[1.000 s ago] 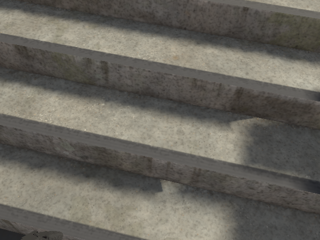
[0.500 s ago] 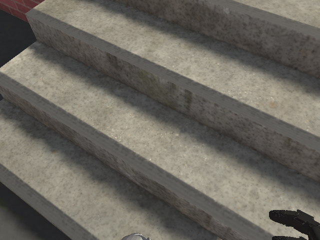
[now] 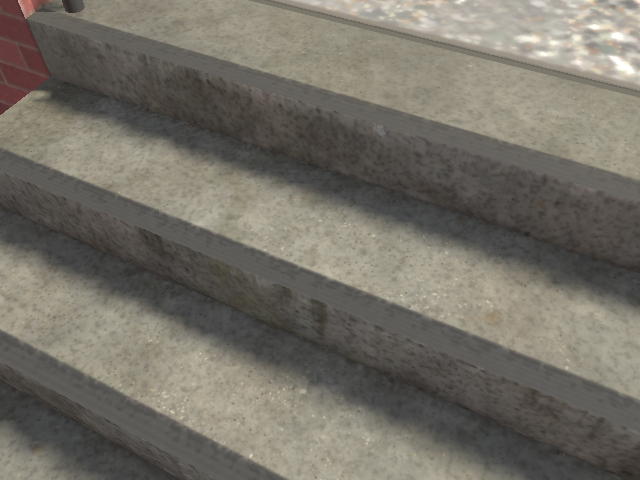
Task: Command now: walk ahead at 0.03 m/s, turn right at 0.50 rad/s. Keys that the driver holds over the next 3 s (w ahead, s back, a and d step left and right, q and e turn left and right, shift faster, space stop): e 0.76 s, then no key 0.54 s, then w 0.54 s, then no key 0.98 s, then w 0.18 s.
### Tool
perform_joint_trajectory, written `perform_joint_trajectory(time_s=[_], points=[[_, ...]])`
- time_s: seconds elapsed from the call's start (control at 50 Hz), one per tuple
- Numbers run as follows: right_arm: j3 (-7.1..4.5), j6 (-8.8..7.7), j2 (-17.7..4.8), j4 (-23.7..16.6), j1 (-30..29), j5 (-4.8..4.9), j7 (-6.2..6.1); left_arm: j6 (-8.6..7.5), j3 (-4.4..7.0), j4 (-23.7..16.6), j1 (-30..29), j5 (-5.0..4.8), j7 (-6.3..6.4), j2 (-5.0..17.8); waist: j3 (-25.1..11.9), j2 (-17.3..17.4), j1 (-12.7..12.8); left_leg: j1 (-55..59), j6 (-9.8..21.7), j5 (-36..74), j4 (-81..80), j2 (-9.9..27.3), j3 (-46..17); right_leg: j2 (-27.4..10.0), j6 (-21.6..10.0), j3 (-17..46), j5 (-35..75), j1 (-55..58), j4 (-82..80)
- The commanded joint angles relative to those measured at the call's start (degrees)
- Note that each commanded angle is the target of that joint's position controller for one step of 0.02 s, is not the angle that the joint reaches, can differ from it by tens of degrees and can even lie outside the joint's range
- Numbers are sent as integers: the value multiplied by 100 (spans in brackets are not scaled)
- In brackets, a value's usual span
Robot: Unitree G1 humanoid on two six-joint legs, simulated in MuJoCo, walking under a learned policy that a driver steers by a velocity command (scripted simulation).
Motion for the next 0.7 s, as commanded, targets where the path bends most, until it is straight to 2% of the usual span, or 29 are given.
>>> perform_joint_trajectory(time_s=[0.02,0.04,0.06,0.08,0.1,0.12,0.16,0.2,0.22,0.26,0.28,0.3,0.32,0.34,0.38,0.42,0.46,0.48,0.52,0.54,0.56,0.58,0.6,0.62,0.64,0.66,0.68,0.7], points=[[-68,-285,-378,-909,-167,16,230,-268,325,-485,-193,-179,-136,1085,-525,-422,-292,-2186,-99,-907,4488,-847,-1033,-1491,-1089,5489,552,1221,-5096],[25,-339,-91,-997,-111,-59,164,-282,327,-223,-134,-370,-177,949,95,166,-530,-2532,-73,-669,4184,-596,-884,-1157,-676,4524,29,947,-4740],[56,-365,-28,-1099,56,-69,102,-292,331,-111,-202,-405,-167,865,150,243,-710,-2446,-55,-385,4054,-468,-841,-900,-450,3814,19,834,-4497],[49,-374,-60,-1173,145,-31,83,-280,294,-107,-201,-361,-143,652,65,29,-739,-2381,-35,-205,4101,-457,-750,-690,-352,3365,68,888,-4460],[56,-407,-23,-1297,157,-26,68,-261,261,-126,-125,-313,-111,532,-80,-164,-680,-2583,-55,-22,4244,-501,-654,-628,-435,3197,467,1292,-4472],[64,-443,-3,-1366,185,-28,49,-251,242,-168,-15,-281,-93,478,-259,-182,-646,-2733,-67,121,4164,-502,-594,-620,-504,2970,1093,1676,-4428],[177,-449,204,-1648,18,-77,-25,-127,271,-244,133,-315,-40,580,-473,-225,-586,-2983,-218,154,3207,-350,-590,-497,-432,2500,2311,2261,-4334],[185,-364,249,-1807,-97,-77,-98,46,303,-367,235,-290,73,715,-771,-318,-494,-3068,-499,234,2963,-378,-478,-588,-422,2629,2839,2633,-4345],[264,-288,383,-1994,-280,-71,-158,197,307,-498,163,-328,183,723,-773,-552,-437,-3335,-670,-134,2388,-342,-304,-599,-378,2757,3041,2926,-4507],[285,-229,388,-2096,-333,2,-257,354,318,-584,411,-250,314,797,-902,-762,-301,-3564,-909,-266,2004,-398,-283,-700,-394,3034,3000,3258,-4559],[273,-199,366,-2012,-240,-23,-287,342,353,-642,373,-240,326,838,-898,-741,-246,-3609,-912,-97,1775,-383,-157,-735,-276,3033,2898,3263,-4595],[220,-170,321,-1891,-45,21,-325,312,337,-843,43,-173,319,821,-1123,-912,-271,-3263,-913,20,2244,-459,-229,-795,-328,3128,3104,3137,-4543],[190,-157,279,-1874,90,40,-350,299,324,-895,-52,-167,316,810,-1157,-933,-308,-3200,-912,35,2370,-470,-316,-807,-390,3219,2962,2996,-4530],[136,-170,166,-1870,134,33,-367,253,288,-1002,-108,-106,296,792,-1155,-894,-251,-3236,-921,50,3068,-539,-424,-966,-603,3474,3024,2852,-4473],[123,-195,152,-1907,250,33,-396,218,239,-1071,-212,-149,253,713,-984,-806,-279,-3551,-867,-133,3404,-573,-630,-999,-763,3710,2814,2938,-4438],[219,-229,298,-2020,49,19,-406,252,248,-1051,-150,-268,271,680,-803,-731,-235,-3830,-815,-342,2624,-559,-585,-862,-635,3747,2837,3372,-4420],[273,-278,342,-2020,-29,8,-362,272,284,-1128,-261,-282,299,669,-853,-754,-258,-3604,-779,-363,1364,-480,-516,-770,-471,3738,3029,3623,-4350],[263,-312,288,-1959,15,-14,-322,239,301,-1245,-432,-189,291,678,-974,-826,-246,-3287,-768,-317,1202,-459,-529,-879,-509,3851,3440,3527,-4288],[271,-316,253,-1885,187,-2,-276,252,363,-1363,-761,-166,282,758,-1135,-1006,-354,-2510,-680,-455,153,-342,-573,-892,-410,3847,4100,3298,-4307],[235,-324,146,-1787,343,23,-258,278,388,-1366,-741,-171,258,800,-1192,-1065,-361,-1947,-649,-545,-501,-310,-568,-892,-347,3815,4588,3170,-4321],[163,-327,37,-1685,530,-24,-242,254,413,-1354,-748,-128,232,880,-1439,-1164,-346,-1448,-619,-554,-619,-304,-653,-1084,-373,4066,5611,3177,-4346],[93,-336,-112,-1583,748,15,-225,242,432,-1328,-814,-173,200,887,-1432,-1100,-432,-1142,-589,-552,-1235,-200,-752,-1086,-314,4056,6049,3268,-4278],[47,-350,-194,-1485,799,39,-203,247,437,-1265,-801,-256,169,815,-1338,-1011,-401,-939,-565,-357,-2076,-190,-648,-973,-210,3955,6001,3406,-4240],[-6,-367,-184,-1367,824,61,-177,251,444,-1175,-771,-339,125,748,-1168,-858,-427,-600,-533,273,-3197,-230,-448,-762,-80,3802,5593,3439,-4138],[-64,-390,-177,-1231,756,50,-166,227,441,-1067,-656,-405,77,656,-1006,-630,-386,-91,-518,1180,-4128,-245,-323,-494,35,3609,4727,3234,-3937],[-125,-414,-231,-1183,501,-1,-176,186,429,-898,-324,-391,-21,464,-883,55,-181,457,-452,1986,-4444,60,-562,74,258,3027,2668,2661,-3084],[-182,-384,-558,-1320,596,-119,-207,138,424,-768,258,-208,-113,341,-1147,1143,-2,1694,238,5334,-3669,1506,-1737,760,668,2224,-616,1080,-1632],[-205,-325,-590,-1604,792,-353,-245,27,583,-572,555,-354,-168,796,-1617,1316,-255,1445,1270,6539,-3472,2583,-2450,1037,1179,1875,-1531,638,377]])
Next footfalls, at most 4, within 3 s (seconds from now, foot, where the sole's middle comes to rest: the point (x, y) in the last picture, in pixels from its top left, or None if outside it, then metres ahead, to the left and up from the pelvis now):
0.66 left None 0.22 0.16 -0.67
1.08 right None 0.09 -0.03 -0.67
1.82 left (309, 416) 0.50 0.10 -0.52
2.36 right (447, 404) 0.46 -0.11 -0.35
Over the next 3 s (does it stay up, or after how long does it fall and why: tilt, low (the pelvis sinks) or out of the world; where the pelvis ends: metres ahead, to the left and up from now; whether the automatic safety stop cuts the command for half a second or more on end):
stays up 0.60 0.03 0.29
